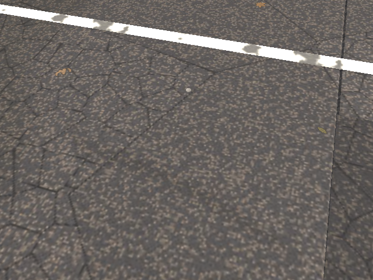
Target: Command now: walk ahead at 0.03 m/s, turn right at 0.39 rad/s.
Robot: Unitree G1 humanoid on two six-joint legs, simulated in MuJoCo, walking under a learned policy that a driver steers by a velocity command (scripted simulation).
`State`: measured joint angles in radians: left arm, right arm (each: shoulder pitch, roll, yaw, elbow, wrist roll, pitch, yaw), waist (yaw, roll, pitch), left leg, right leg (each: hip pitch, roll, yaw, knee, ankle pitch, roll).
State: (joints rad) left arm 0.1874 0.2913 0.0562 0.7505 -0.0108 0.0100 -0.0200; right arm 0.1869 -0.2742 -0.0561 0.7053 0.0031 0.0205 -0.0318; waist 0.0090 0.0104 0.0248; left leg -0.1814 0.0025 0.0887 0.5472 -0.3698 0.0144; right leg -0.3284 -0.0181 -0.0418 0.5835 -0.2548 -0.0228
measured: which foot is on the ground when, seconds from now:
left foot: down 0.00-0.00, up 0.02-0.40, down 0.42-0.84, up 0.86-1.00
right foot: down 0.00-0.42, up 0.44-0.82, down 0.84-1.00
